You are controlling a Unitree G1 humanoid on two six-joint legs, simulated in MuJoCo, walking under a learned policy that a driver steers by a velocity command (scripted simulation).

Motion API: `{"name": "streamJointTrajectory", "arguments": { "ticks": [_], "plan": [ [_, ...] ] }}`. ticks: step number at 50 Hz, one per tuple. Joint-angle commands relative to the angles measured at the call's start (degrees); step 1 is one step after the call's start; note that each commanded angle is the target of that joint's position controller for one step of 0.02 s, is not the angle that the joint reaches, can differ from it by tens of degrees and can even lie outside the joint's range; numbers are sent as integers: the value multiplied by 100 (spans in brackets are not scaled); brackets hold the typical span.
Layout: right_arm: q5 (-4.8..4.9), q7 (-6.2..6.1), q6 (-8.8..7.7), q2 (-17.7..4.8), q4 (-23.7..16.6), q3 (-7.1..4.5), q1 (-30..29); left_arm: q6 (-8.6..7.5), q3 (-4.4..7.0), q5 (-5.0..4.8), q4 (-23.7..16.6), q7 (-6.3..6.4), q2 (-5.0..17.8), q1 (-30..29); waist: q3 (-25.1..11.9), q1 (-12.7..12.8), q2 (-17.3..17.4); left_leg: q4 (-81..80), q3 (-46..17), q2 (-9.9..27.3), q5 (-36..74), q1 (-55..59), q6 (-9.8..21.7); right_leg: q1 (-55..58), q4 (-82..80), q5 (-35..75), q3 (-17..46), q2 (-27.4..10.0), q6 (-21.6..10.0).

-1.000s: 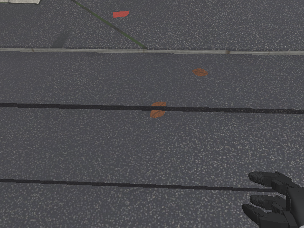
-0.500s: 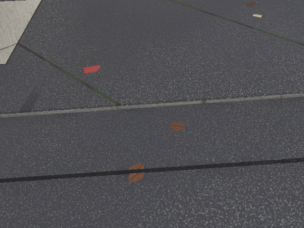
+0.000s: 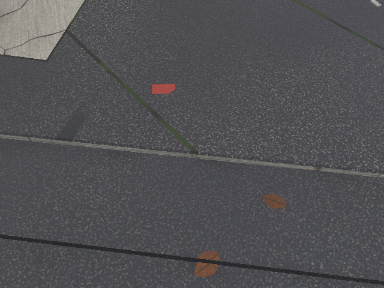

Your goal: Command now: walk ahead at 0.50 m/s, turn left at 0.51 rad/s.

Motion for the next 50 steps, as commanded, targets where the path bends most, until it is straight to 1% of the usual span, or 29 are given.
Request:
{"name": "streamJointTrajectory", "arguments": {
  "ticks": [1, 5, 7, 10, 12, 13, 14, 15, 16, 17, 18, 19, 21, 23, 26, 31, 32, 34, 36, 37, 38, 39, 40, 41, 42, 43, 45, 47, 50],
  "plan": [
    [-46, -70, -123, -676, -575, -142, -247, 18, 170, 44, -494, 56, 563, 72, -943, 286, 481, -1423, -2056, 1571, 1261, 962, 883, -671, -48, 126, 36, -47, 100],
    [-33, -270, -53, -911, -683, -174, -50, 151, 113, 108, -693, 63, 355, -390, -761, 331, 718, -1481, -1586, 1311, 1465, 307, 779, -619, -914, 796, -263, 263, 434],
    [-64, -284, -30, -943, -787, -169, -61, 170, 131, 63, -743, 54, 400, -549, -901, 366, 833, -1353, -1496, 1189, 1555, 258, 674, -208, -1254, 987, -430, 409, 524],
    [-11, -249, 14, -956, -905, -172, -167, 192, 211, -13, -836, 46, 578, -693, -785, 460, 904, -1124, -1691, 1255, 1227, 231, 596, 279, -1853, 812, -420, 420, 511],
    [-10, -221, 62, -865, -1019, -144, -368, 185, 301, -90, -749, 47, 679, -183, -733, 760, 998, -706, -1913, 1327, 1041, 51, 526, 1034, -2235, 421, -502, 416, 426],
    [-40, -213, 85, -709, -1139, -93, -635, 161, 392, -107, -478, 63, 741, 652, -882, 1157, 923, 16, -1808, 1154, 1433, -278, 396, 1983, -2795, 569, -587, 484, 304],
    [-126, -211, 75, -406, -1233, 8, -693, 145, 489, -86, -117, 79, 863, 1680, -1364, 1530, 346, 1564, -1310, 632, 1660, -752, 104, 3283, -3234, 519, -364, 312, 197],
    [-130, -208, 57, 135, -1371, 146, -602, 130, 447, 77, -58, 51, 972, 2048, -1223, 1359, -706, 3378, -971, 1, -242, -2262, -110, 3955, -3773, -891, 1515, -818, -245],
    [200, -170, -24, 19, -1623, 124, 29, 46, 406, 323, -375, -4, 1286, 925, -474, 342, -1867, 4371, -964, 138, -164, -3385, 26, 2798, -5474, -2574, 4392, -1755, -1257],
    [202, -162, -49, -499, -1509, 21, -12, -54, 294, 156, -564, 5, 803, 260, 262, 163, -1088, 4928, -922, 592, 440, -3337, 64, 1951, -5749, -2903, 4280, -2022, -1513],
    [124, -143, -16, -698, -1469, -45, -80, -77, 187, 43, -557, 39, 480, 39, 494, 59, -483, 4994, -854, 754, 895, -3120, -14, 1436, -5655, -2083, 3261, -1786, -1374],
    [45, -146, 30, -664, -1420, -64, -44, -94, 176, 77, -547, 41, 453, -90, 412, -47, -275, 4917, -858, 869, 1109, -2794, -100, 1207, -5597, -1222, 2397, -1409, -1124],
    [29, -126, 75, -662, -1449, -90, -237, -153, 195, 178, -464, 93, 515, -48, 326, 10, -292, 4564, -827, 1013, 1764, -2485, -312, 1157, -5592, 292, 1004, -961, -851],
    [19, -86, 91, -476, -1526, -52, -438, -211, 202, 200, -351, 132, 519, 369, 48, 208, -104, 4333, -661, 1038, 2207, -2493, -432, 1577, -5506, 1432, 223, -843, -882],
    [55, -5, 106, -295, -1690, 3, -833, -149, 237, 216, -266, 174, 662, 762, -85, 422, -72, 3562, -434, 1080, 2565, -2671, -521, 2153, -5407, 2116, -423, -827, -895],
    [76, 202, 89, -90, -1893, 94, -1634, 30, 285, 105, -152, 152, 923, 1133, 269, 774, -286, 1787, 237, 1044, 2756, -2189, -428, 2581, -5428, 2415, -1077, -948, -810],
    [80, 240, 93, -107, -1904, 87, -1649, 66, 305, 68, -138, 133, 983, 1144, 323, 737, -313, 1571, 353, 995, 2579, -2037, -344, 2675, -5349, 2772, -1187, -998, -784],
    [39, 268, 106, -302, -1890, -12, -1468, 130, 366, -1, -134, 117, 1183, 1100, 155, 508, -486, 1248, 654, 681, 2197, -1385, -101, 2868, -4813, 4961, -1440, -1040, -685],
    [19, 237, 138, -679, -1672, -228, -484, 216, 452, -81, -154, 143, 1413, 994, -433, -137, -734, 1003, 848, 227, 1811, -117, 237, 2914, -3432, 6975, -1582, -1043, -593],
    [18, 165, 168, -957, -1346, -408, 605, 217, 438, -119, -230, 156, 1361, 803, -957, -725, -591, 430, 750, 95, 2436, 1336, 502, 2384, -2230, 6804, -1680, -870, -436],
    [40, 21, 233, -1287, -1085, -547, 1336, 139, 341, 16, -365, 168, 1018, 820, -1275, -965, -43, 469, -294, 616, 2766, 3130, 687, 661, -574, 3803, -1502, -584, -163],
    [-33, -48, 166, -2016, -1177, -590, 1025, -13, 68, 193, -751, 103, 143, 1360, -1937, -79, 1615, 74, -3569, 2142, 2127, 4678, 1673, -1613, 1557, -1030, -874, 512, 127],
    [-74, -18, 88, -1532, -1281, -484, 1232, -221, 111, 5, -875, 52, 598, 704, -2725, -649, 920, -937, -4812, 2538, 995, 4704, 1937, -2153, 2304, -854, 334, 567, 116],
    [-89, 6, -1, -1218, -1125, -389, 1085, -300, 158, -178, -1041, 43, 743, 189, -1773, -623, 643, -1113, -4083, 2382, 959, 4053, 1669, -2657, 2251, -247, 278, 353, 38],
    [-38, 6, -49, -969, -1072, -303, 770, -343, 121, -113, -995, 79, 679, 183, -1161, -340, 248, -1133, -3318, 2165, 1328, 3082, 1446, -2511, 1826, 263, 192, 79, -27],
    [-57, 7, -72, -758, -1107, -219, 388, -327, 126, 8, -908, 104, 664, 276, -844, -62, 181, -1143, -2754, 1913, 1906, 2252, 1294, -2123, 1529, 567, 152, -100, -9],
    [-168, -9, -107, -529, -1064, -119, 174, -166, 146, 28, -797, 43, 630, 606, -681, 233, 513, -1361, -2202, 1713, 2692, 1439, 1262, -1722, 1713, 728, 88, -267, 18],
    [-85, -24, -127, -546, -828, -95, 254, 3, 88, 25, -778, 11, 422, 636, -518, 343, 519, -1361, -1690, 1652, 3110, 1064, 1188, -2062, 1945, 724, -35, -330, 53],
    [-123, -82, -151, -617, -590, -69, 500, 108, 2, 79, -952, 30, 278, 81, -213, 193, 458, -1525, -980, 1464, 3668, 735, 956, -2532, 1488, 1407, -210, -370, 129]
  ]
}}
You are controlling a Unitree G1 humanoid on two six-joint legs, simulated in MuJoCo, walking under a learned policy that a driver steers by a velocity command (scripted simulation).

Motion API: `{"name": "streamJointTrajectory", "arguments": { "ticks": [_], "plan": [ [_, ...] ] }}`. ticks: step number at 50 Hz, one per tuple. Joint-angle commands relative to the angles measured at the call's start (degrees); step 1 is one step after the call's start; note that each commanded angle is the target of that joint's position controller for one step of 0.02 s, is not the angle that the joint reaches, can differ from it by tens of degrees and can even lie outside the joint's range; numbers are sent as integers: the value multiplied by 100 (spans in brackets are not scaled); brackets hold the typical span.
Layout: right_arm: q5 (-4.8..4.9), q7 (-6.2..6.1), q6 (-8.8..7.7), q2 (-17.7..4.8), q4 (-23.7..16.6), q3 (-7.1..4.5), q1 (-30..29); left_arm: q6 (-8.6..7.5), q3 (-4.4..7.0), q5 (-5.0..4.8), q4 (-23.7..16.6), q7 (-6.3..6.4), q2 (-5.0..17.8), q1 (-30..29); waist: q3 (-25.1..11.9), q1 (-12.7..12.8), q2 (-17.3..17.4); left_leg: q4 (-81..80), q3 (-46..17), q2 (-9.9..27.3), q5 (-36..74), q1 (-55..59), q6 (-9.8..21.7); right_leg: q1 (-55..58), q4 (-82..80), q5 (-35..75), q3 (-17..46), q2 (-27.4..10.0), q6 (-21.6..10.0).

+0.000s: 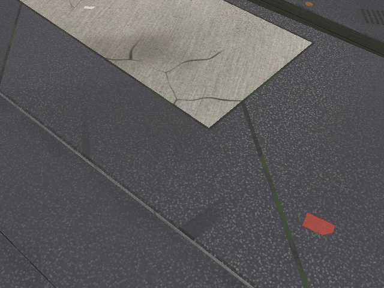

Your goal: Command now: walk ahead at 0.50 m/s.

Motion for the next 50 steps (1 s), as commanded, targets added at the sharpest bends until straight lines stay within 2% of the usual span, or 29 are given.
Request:
{"name": "streamJointTrajectory", "arguments": {
  "ticks": [1, 4, 9, 12, 14, 15, 16, 17, 18, 19, 20, 21, 22, 26, 29, 32, 34, 35, 36, 37, 38, 39, 40, 41, 42, 43, 44, 46, 50],
  "plan": [
    [-50, -77, -145, -662, -219, -101, -182, 75, 20, 24, -272, 11, 226, 87, 66, 192, 526, -1009, -692, 1421, 2021, -299, 673, -364, -292, 767, -117, -116, 57],
    [-82, -159, -168, -676, -56, -61, 105, 34, -31, -24, -476, -34, 129, -586, 77, -124, 449, -1148, -241, 1349, 2403, -11, 306, -145, -1716, 1612, -275, 77, -32],
    [-79, -253, -14, -750, 186, -20, 451, -20, -126, -139, -758, -309, -125, -1204, 133, -348, 504, -1069, 14, 1860, 3668, 1671, 125, -454, -3086, 1258, -553, 481, -333],
    [-89, -343, 65, -949, 108, -29, 232, 14, -9, -54, -778, -402, 100, -776, -465, 56, 1001, 22, 362, 1870, 7111, 2042, -24, 728, -3331, 421, -1046, 1063, -630],
    [-63, -408, 115, -1190, -9, -85, -242, 58, 216, -44, -478, -385, 611, 794, -1140, 970, 1066, 1864, 512, 1739, 7705, 1680, -102, 2639, -4234, 759, -847, 1295, -938],
    [-116, -437, 29, -1119, -184, -48, -297, 85, 377, -38, -298, -305, 1077, 1670, -1669, 1300, 400, 3509, 543, 1387, 5362, 340, -252, 4547, -4717, 1265, 378, 666, -1239],
    [-286, -257, -145, -127, -405, 207, 485, 54, 448, -1, -286, -274, 1523, 1567, -2198, 458, -1563, 5896, 11, -28, -1447, -2555, -688, 6550, -5241, 679, 4105, -1083, -2589],
    [-187, -51, -404, -822, -304, 90, -20, 83, 365, 60, -351, -160, 956, 1647, -2500, 980, -780, 6546, -1026, 190, -1441, -3104, -499, 6545, -5825, -472, 4763, -946, -2467],
    [103, 39, -504, -833, -509, 40, -462, 91, 293, 92, -332, -109, 741, 1370, -1311, 807, -488, 6591, -863, 405, -1123, -3629, -474, 5698, -6004, -862, 3895, -840, -2225],
    [71, 22, -571, -689, -639, 112, -742, 101, 261, 19, -361, -119, 653, 1095, -687, 579, 277, 6177, -676, 653, -873, -3574, -425, 4792, -6240, -671, 3286, -606, -2067],
    [7, -9, -557, -640, -652, 89, -802, 86, 221, 19, -412, -138, 527, 816, -295, 313, 553, 5729, -577, 825, -700, -3354, -456, 4045, -6375, -201, 2796, -373, -1958],
    [-8, -31, -487, -623, -672, 68, -670, 63, 174, 81, -494, -148, 392, 619, -176, 76, 431, 5583, -581, 960, -546, -2975, -498, 3504, -6515, 220, 2422, -150, -1923],
    [-37, -68, -411, -632, -677, 62, -546, 60, 184, 44, -545, -157, 407, 476, -111, -49, 271, 5291, -460, 1021, -511, -2845, -600, 3222, -6628, 468, 2145, 6, -1934],
    [-180, -176, -261, -391, -808, 142, -945, 56, 257, -15, -465, -27, 648, 605, -105, 10, 25, 3752, -30, 985, 139, -2453, -1043, 2511, -6564, 1846, 1217, 391, -1800],
    [-89, -166, -249, -137, -915, 243, -1672, 171, 319, -66, -381, 52, 773, 956, -230, 384, -254, 2206, 17, 736, 1018, -1931, -1193, 2550, -6320, 1277, 1097, 555, -1553],
    [37, -129, -283, -350, -1016, 166, -2110, 257, 354, -115, -346, 59, 850, 1248, -259, 599, -379, 1386, -112, 565, 929, -1887, -1206, 3087, -6080, 597, 1704, 300, -1476],
    [89, -109, -336, -583, -1044, 52, -2080, 308, 358, -137, -320, 73, 848, 1282, -270, 524, -522, 832, -361, 568, 715, -1724, -1078, 3569, -5814, 251, 2216, 81, -1345],
    [90, -101, -364, -661, -986, -19, -1850, 332, 352, -80, -318, 57, 871, 1270, -330, 369, -617, 742, -54, 417, 295, -1315, -995, 3490, -5702, 318, 2275, 36, -1307],
    [37, -106, -405, -782, -905, -104, -1608, 336, 306, -79, -317, 47, 687, 1411, -455, 316, -532, 611, -59, 440, 394, -561, -804, 3284, -5507, 389, 2298, 246, -1171],
    [-72, -125, -435, -985, -813, -212, -1108, 309, 202, -188, -373, 26, 462, 1582, -1148, 132, 175, 847, -843, 1136, 522, 1392, -320, 2229, -4658, 799, 1958, 540, -790],
    [-13, -172, -356, -1254, -581, -389, 36, 255, 123, -149, -474, 32, 358, 1363, -2106, -507, 1015, 604, -2093, 2084, -191, 3164, 229, 1160, -2853, 448, 1209, 998, -317],
    [112, -195, -232, -1172, -418, -358, 819, 223, 58, 48, -533, 2, 155, 1271, -2725, -715, 1583, 394, -2912, 2767, -367, 4100, 405, 422, -1550, -2248, 964, 1175, -127],
    [145, -234, -105, -1210, -397, -367, 671, 281, 103, -70, -558, 5, 301, 1303, -2388, -544, 1199, 2, -3462, 3127, -1107, 3746, 540, -109, -612, -2153, 829, 1030, -12],
    [143, -282, -56, -1135, -426, -370, 335, 347, 173, -66, -632, 58, 517, 834, -1538, -506, 540, -401, -3280, 2914, -1605, 2742, 405, -306, -454, -1676, 479, 842, -4],
    [62, -297, -80, -926, -405, -286, -110, 390, 217, -74, -754, 64, 627, 541, -848, -317, 629, -494, -2833, 2738, -1475, 1782, 377, -143, -576, -1287, 385, 579, -39],
    [13, -267, -119, -594, -398, -159, -381, 452, 220, -50, -740, 46, 538, 534, -507, -108, 730, -632, -2244, 2428, -1227, 1007, 222, 293, -633, -1225, 328, 437, -64],
    [0, -231, -134, -440, -375, -107, -593, 494, 212, -81, -691, 10, 407, 761, -321, 139, 955, -764, -1676, 2098, -1108, 388, 78, 738, -710, -1147, 270, 472, -87],
    [11, -195, -189, -489, -322, -111, -773, 532, 179, -91, -661, -33, 241, 905, -194, 375, 1095, -958, -974, 1844, -712, -207, 99, 1102, -842, -859, 87, 555, -128],
    [71, -124, -221, -1019, -284, -232, -1219, 529, 148, -46, -720, -110, 275, 816, -324, 718, 1100, -1175, -269, 1774, -376, -880, 150, 2578, -2796, -776, -270, 482, -205]
  ]
}}
Over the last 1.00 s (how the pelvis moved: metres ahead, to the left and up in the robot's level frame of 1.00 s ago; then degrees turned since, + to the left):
0.45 0.17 0.03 33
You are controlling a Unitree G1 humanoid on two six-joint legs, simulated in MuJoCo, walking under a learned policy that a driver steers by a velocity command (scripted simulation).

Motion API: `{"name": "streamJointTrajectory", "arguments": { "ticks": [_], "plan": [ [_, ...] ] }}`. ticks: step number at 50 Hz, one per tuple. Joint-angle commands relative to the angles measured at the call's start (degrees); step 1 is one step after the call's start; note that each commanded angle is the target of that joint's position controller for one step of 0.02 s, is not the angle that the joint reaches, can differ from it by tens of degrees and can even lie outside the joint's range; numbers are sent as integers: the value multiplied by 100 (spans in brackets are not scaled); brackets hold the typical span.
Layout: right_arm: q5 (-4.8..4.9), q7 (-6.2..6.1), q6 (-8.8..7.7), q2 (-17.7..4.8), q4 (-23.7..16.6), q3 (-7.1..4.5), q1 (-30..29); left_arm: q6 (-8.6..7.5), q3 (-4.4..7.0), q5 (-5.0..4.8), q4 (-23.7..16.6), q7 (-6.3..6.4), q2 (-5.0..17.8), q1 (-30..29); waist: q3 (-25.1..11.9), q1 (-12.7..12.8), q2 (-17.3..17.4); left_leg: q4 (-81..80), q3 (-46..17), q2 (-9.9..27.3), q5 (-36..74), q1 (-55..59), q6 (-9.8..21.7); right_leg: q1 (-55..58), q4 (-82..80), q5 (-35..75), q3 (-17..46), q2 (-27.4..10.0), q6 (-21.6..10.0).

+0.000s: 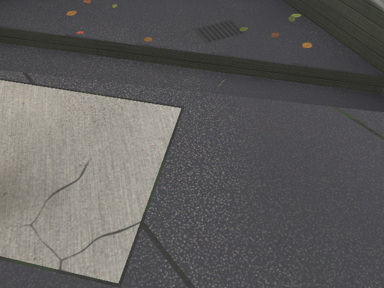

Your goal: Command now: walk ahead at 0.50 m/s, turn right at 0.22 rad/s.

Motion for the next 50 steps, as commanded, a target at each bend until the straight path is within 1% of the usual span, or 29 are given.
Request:
{"name": "streamJointTrajectory", "arguments": {
  "ticks": [1, 3, 4, 5, 6, 7, 8, 9, 10, 11, 14, 18, 22, 24, 26, 27, 28, 29, 30, 31, 32, 33, 34, 35, 37, 40, 43, 46, 50],
  "plan": [
    [28, 71, -151, -962, -576, -178, -1249, -35, 112, 22, -104, -52, 336, 786, -144, 839, 1103, -755, -546, 1149, 1423, -1109, 958, 1795, -863, -33, -403, 26, -17],
    [103, 89, -121, -956, -525, -157, -1350, -36, 178, -2, 109, -45, 391, 1298, -72, 1133, 934, -155, -370, 1179, 1033, -1552, 940, 2731, -1615, 220, -704, 165, -99],
    [51, 68, -104, -818, -476, -105, -1229, -44, 261, 19, 378, -21, 468, 1820, -202, 1305, 567, 806, -149, 954, 1479, -1726, 872, 3423, -2025, 123, -915, 456, -159],
    [-39, 75, -110, -530, -506, 12, -1260, -64, 358, 30, 632, -9, 642, 2523, -355, 1590, -274, 2762, 270, 517, 1471, -2244, 590, 4206, -2524, -133, -361, 257, -315],
    [-90, 113, -118, 44, -693, 186, -1086, -110, 300, 76, 423, 10, 993, 2318, -186, 1128, -1389, 5012, 122, 45, -484, -3830, 309, 4159, -3537, -1907, 2454, -1117, -981],
    [172, 122, -211, -225, -990, 133, -1147, -280, 305, 104, 129, -70, 1257, 1668, 153, 750, -1513, 5843, -554, -75, -102, -4711, 469, 3333, -5220, -3212, 5138, -1961, -1895],
    [319, 121, -262, -533, -1040, 62, -1330, -429, 218, 66, 143, -117, 959, 1325, 745, 555, -682, 6161, -677, 260, 478, -4948, 527, 2827, -5338, -3368, 4895, -2139, -2001],
    [247, 124, -260, -558, -960, 75, -1213, -489, 122, 52, 188, -130, 679, 1041, 925, 367, -312, 5999, -691, 464, 1067, -4807, 483, 2461, -5134, -2449, 3913, -1963, -1813],
    [129, 97, -228, -488, -821, 81, -999, -527, 81, 96, 186, -130, 571, 741, 853, 166, -278, 5699, -718, 618, 1445, -4392, 401, 2151, -5075, -1503, 3007, -1609, -1556],
    [101, 72, -177, -535, -733, 37, -865, -569, 58, 148, 225, -105, 488, 560, 834, 40, -396, 5323, -781, 708, 1812, -4029, 292, 1996, -5102, -637, 2234, -1323, -1333],
    [99, 96, -45, -406, -652, 27, -1114, -704, 37, 232, 451, 20, 326, 922, 623, 260, -143, 4642, -832, 483, 2666, -3795, 112, 2387, -5074, 1675, 700, -1037, -1100],
    [80, 261, -49, -35, -921, 134, -1900, -671, 90, 193, 689, 142, 501, 1225, 476, 563, -51, 2697, -301, 220, 3636, -3286, 125, 2873, -5120, 2487, -391, -845, -807],
    [129, 453, -48, 1, -1169, 170, -2385, -583, 172, 82, 950, 136, 678, 1443, 772, 748, -146, 1675, -81, 198, 3559, -3040, 297, 3495, -5111, 2719, -681, -1170, -782],
    [110, 513, -58, -170, -1245, 107, -2316, -508, 228, 55, 969, 144, 796, 1311, 688, 601, -255, 1487, 108, 25, 3062, -2828, 525, 3945, -4667, 4238, -833, -1305, -689],
    [81, 502, -18, -491, -1189, -42, -1780, -408, 305, 51, 937, 204, 977, 1178, 234, 243, -568, 1515, 407, -346, 2406, -2147, 791, 4309, -3662, 6392, -957, -1310, -538],
    [88, 461, 5, -731, -999, -174, -993, -347, 327, 49, 905, 228, 1037, 1058, -189, -191, -572, 1334, 483, -569, 2394, -1185, 966, 4165, -2629, 6908, -1058, -1188, -428],
    [79, 358, 41, -1059, -790, -336, -109, -344, 319, 44, 845, 267, 1042, 1040, -641, -639, -348, 1186, 110, -530, 2624, 419, 1172, 3178, -1226, 6311, -1099, -983, -237],
    [37, 252, 56, -1634, -741, -460, 389, -439, 114, 235, 583, 206, 339, 1568, -1384, -298, 1118, 1457, -2359, 945, 2650, 2943, 1971, 589, 1042, 1827, -932, -240, 105],
    [88, 258, -2, -1547, -847, -402, 339, -665, -28, 167, 489, 120, 212, 1587, -2451, -217, 1282, 285, -5120, 1843, 1287, 3709, 2731, -535, 2379, -1100, 307, 617, 194],
    [48, 249, -22, -1182, -824, -313, 280, -811, 109, -59, 315, 47, 663, 811, -1903, -488, 789, -102, -4558, 1641, 972, 3272, 2307, -1068, 2530, -644, 795, 242, 76],
    [71, 231, -49, -1005, -809, -264, -1, -889, 78, -125, 164, 48, 658, 418, -1073, -350, 482, -198, -3763, 1422, 1167, 2322, 2043, -1131, 2133, -126, 671, 2, -22],
    [71, 220, -65, -895, -878, -222, -388, -923, 78, -8, 154, 101, 619, 259, -519, -77, 69, -283, -3191, 1180, 1736, 1349, 1899, -967, 1662, 209, 593, -218, -16],
    [17, 207, -84, -736, -959, -172, -653, -884, 127, 96, 163, 141, 678, 320, -308, 160, 124, -390, -2777, 960, 2240, 674, 1828, -588, 1295, 442, 610, -383, 12],
    [-32, 193, -94, -677, -1039, -154, -786, -810, 147, 131, 160, 140, 685, 435, -238, 320, 284, -522, -2619, 822, 2485, 251, 1837, -322, 1150, 567, 622, -455, 57],
    [11, 159, -120, -678, -1011, -163, -796, -682, 141, 189, 159, 158, 588, 510, -111, 412, 381, -643, -2323, 709, 2925, -232, 1906, -242, 755, 669, 512, -499, 223],
    [-6, 48, -95, -872, -898, -207, -610, -611, 96, 262, -29, 199, 445, -48, 179, 319, 365, -505, -1793, 471, 4358, -771, 1777, -301, -197, 1282, 310, -345, 463],
    [68, -64, 64, -915, -772, -233, -393, -656, 13, 254, -97, 161, 216, -599, -42, 80, 551, -33, -1298, 37, 4893, -873, 1316, 316, -1674, 2397, 139, 90, 487],
    [88, -141, 185, -847, -634, -200, -87, -689, 18, 140, -128, 36, 259, -1008, -200, -172, 703, 204, -1614, 220, 4257, -451, 1175, 588, -2493, 3029, 178, 305, 436],
    [-5, -202, 261, -676, -636, -143, -216, -768, 146, 225, -53, -63, 513, -714, -326, 71, 815, 1191, -2173, 485, 4469, 413, 1016, 874, -3250, 2663, 366, 279, 31]
  ]
}}
Over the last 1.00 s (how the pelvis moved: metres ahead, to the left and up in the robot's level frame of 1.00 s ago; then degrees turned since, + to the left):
0.55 -0.07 0.05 -29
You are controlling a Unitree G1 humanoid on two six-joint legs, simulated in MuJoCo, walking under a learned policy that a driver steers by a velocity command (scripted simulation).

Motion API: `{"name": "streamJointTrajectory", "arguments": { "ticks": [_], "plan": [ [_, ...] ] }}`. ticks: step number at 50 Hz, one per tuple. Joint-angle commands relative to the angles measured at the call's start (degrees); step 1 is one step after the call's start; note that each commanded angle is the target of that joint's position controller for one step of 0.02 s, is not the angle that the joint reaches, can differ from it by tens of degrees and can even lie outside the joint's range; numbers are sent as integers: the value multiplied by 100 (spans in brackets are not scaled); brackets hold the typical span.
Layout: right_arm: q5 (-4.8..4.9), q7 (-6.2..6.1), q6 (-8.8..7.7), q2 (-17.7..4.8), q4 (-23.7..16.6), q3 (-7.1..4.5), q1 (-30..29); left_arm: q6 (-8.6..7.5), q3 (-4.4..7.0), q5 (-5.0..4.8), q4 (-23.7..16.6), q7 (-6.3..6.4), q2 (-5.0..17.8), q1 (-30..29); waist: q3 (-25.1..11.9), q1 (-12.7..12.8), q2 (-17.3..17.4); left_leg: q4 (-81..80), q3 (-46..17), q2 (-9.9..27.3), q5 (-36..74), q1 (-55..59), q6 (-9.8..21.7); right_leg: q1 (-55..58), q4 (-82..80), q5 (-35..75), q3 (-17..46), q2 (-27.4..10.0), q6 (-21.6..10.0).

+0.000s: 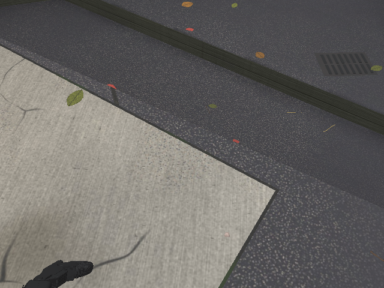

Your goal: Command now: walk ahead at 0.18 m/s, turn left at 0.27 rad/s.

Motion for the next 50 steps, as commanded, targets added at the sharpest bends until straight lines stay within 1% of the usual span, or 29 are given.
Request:
{"name": "streamJointTrajectory", "arguments": {
  "ticks": [1, 2, 3, 4, 5, 6, 7, 8, 9, 10, 11, 13, 14, 15, 16, 17, 18, 19, 20, 21, 22, 24, 28, 32, 40, 50],
  "plan": [
    [-49, -46, -24, -546, -338, -114, -181, -183, 266, 90, -252, -29, 710, 385, -764, 489, 775, 784, -818, 1201, 3540, 227, 235, 1428, -782, 800, -136, -52, -377],
    [-146, -25, -67, -294, -466, -17, -129, -218, 284, 204, -250, 4, 936, 768, -1385, 583, 313, 1824, -566, 830, 2447, -304, -2, 2742, -428, 2846, 502, -844, -698],
    [-78, -3, -93, -112, -267, 56, 971, -139, 270, 289, -186, 31, 978, 971, -2066, 264, -1141, 3432, -242, 106, -1313, -1715, -466, 4451, -52, 4578, 2068, -2229, -1943],
    [-57, 40, -72, -568, -159, 22, 1182, -51, 208, 48, -85, 3, 575, 1161, -2479, 339, -1077, 3947, -315, 397, -2077, -2049, -625, 4465, -240, 3085, 2886, -2502, -2215],
    [-2, 31, 39, -862, -187, -80, 614, 23, 156, -44, -152, 1, 419, 949, -1903, 508, -524, 4293, -241, 587, -1783, -2228, -799, 3953, -451, 1695, 2590, -2151, -1978],
    [6, -11, 168, -822, -246, -96, 161, 113, 121, -10, -161, 0, 378, 684, -1487, 499, -189, 4307, -26, 709, -1461, -2305, -895, 3394, -668, 587, 2253, -1845, -1704],
    [-30, -38, 291, -771, -297, -107, -55, 186, 64, -7, -181, -9, 306, 349, -1004, 413, -119, 3980, 86, 843, -1288, -2248, -953, 2693, -922, -242, 1948, -1626, -1549],
    [-30, -45, 381, -613, -303, -86, -79, 251, 53, 22, -174, -9, 331, 76, -688, 248, -328, 3323, 218, 999, -1142, -1884, -965, 2020, -1168, -846, 1589, -1350, -1348],
    [-34, -55, 418, -408, -249, -31, -10, 305, 84, 54, -161, -15, 398, -73, -501, 191, -536, 2688, 491, 952, -1029, -1417, -980, 1508, -1321, -1019, 1151, -1019, -1206],
    [-55, -66, 405, -248, -178, 11, 70, 337, 105, 71, -130, -9, 422, -83, -506, 201, -691, 2226, 671, 891, -982, -1077, -986, 1343, -1351, -913, 888, -856, -1199],
    [-90, -66, 375, -174, -126, 36, 89, 357, 120, 65, -75, 4, 445, 15, -620, 249, -738, 1842, 721, 894, -840, -867, -965, 1427, -1311, -871, 800, -838, -1249],
    [-107, -44, 338, -211, -10, 16, 146, 383, 128, -2, 9, 26, 465, 132, -836, 257, -666, 1083, 766, 913, -23, -468, -866, 1558, -1203, -1209, 810, -911, -1315],
    [-119, -26, 325, -203, 53, 12, 185, 401, 118, -41, 28, 39, 450, 95, -840, 203, -605, 605, 837, 895, 498, -188, -774, 1443, -1172, -1618, 772, -898, -1263],
    [-158, -6, 320, -197, 73, 13, 135, 412, 93, -62, 72, 48, 398, 141, -771, 191, -545, 253, 888, 865, 786, 51, -665, 1253, -1191, -2180, 736, -828, -1119],
    [-247, 1, 310, -262, -4, 16, -21, 403, 51, -48, 159, 40, 298, 278, -649, 219, -407, 68, 701, 1023, 982, 210, -535, 1002, -1210, -2825, 696, -729, -847],
    [-296, -13, 295, -428, -126, 6, -177, 387, 33, 4, 204, 26, 264, 321, -450, 293, -161, -137, 311, 1373, 835, 136, -353, 805, -1036, -3241, 559, -574, -592],
    [-225, -13, 277, -682, 6, -79, -248, 387, 73, 11, 160, 19, 304, 394, -186, 539, 616, -181, 252, 1319, -340, -729, -153, 1161, -894, -3008, 65, -186, -381],
    [-206, -5, 216, -416, -35, -19, -387, 378, 74, 49, 184, 36, 345, 242, -73, 451, 652, -391, 264, 1256, -777, -1140, -153, 1569, -586, -2570, -23, -122, -276],
    [-237, -12, 153, -262, 3, 33, -433, 370, 75, 24, 207, 46, 273, 257, -76, 503, 729, -493, 251, 1271, -778, -1300, -232, 1792, -444, -2238, -72, -107, -296],
    [-234, -17, 96, -270, 4, 35, -479, 376, 72, 5, 281, 71, 232, 328, -55, 531, 714, -493, 277, 1240, -523, -1330, -311, 1891, -356, -2008, -67, -130, -348],
    [-208, -16, 39, -251, 26, 37, -475, 379, 78, 2, 333, 82, 234, 412, -60, 532, 672, -429, 300, 1227, -269, -1248, -358, 1893, -297, -1782, -88, -112, -379],
    [-168, -25, -27, -257, 96, 40, -327, 373, 83, -10, 425, 87, 195, 467, -138, 499, 536, -298, 334, 1205, 185, -1086, -385, 1941, -231, -1397, -92, -117, -414],
    [-141, -39, -41, -255, 196, 43, -187, 387, 106, -41, 595, 90, 205, 473, -237, 449, 359, -163, 392, 1154, 756, -897, -368, 2079, -121, -742, -95, -136, -390],
    [-122, -40, -39, -214, 314, 52, -132, 437, 134, -65, 797, 128, 239, 488, -280, 440, 254, -126, 452, 1109, 1109, -786, -365, 2208, -62, -412, -79, -158, -373],
    [-109, -38, -49, -143, 638, 61, -118, 542, 181, -94, 1252, 227, 288, 451, -234, 456, 255, -241, 541, 1052, 1436, -650, -361, 2378, -83, -248, -66, -177, -329],
    [-111, -50, -60, -105, 1113, 85, -50, 613, 203, -102, 1817, 288, 285, 413, -79, 467, 275, -489, 614, 1015, 1272, -592, -355, 2455, -260, -458, -93, -157, -276]
  ]
}}
Over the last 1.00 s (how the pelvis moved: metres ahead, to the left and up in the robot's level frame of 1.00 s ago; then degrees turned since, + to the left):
0.53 0.07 0.01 22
